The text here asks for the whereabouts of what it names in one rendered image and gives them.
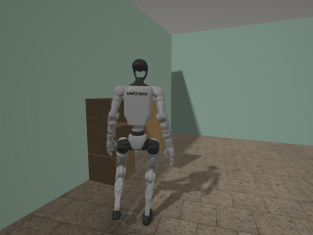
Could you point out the robot left upper arm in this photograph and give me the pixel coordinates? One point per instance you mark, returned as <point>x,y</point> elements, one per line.
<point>116,101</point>

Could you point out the robot right upper arm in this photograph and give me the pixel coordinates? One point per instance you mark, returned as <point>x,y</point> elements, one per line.
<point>160,103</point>

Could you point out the robot right shin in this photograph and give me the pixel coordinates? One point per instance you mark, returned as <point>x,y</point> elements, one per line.
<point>149,193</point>

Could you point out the right robot hand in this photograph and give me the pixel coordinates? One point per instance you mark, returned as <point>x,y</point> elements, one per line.
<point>171,152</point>

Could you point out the right robot forearm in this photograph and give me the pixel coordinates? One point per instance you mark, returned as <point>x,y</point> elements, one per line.
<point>166,133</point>

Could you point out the robot shin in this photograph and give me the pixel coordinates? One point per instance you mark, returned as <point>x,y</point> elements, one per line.
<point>149,193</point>
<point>118,188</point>

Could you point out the left robot hand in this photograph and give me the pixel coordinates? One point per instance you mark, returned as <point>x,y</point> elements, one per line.
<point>111,144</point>

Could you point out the cupboard door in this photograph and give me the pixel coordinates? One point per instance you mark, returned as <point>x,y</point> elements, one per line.
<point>153,129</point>

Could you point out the left robot forearm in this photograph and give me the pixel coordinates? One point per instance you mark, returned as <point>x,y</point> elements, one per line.
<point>111,128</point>

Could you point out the robot left shin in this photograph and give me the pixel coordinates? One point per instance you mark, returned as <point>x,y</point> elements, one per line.
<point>118,188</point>

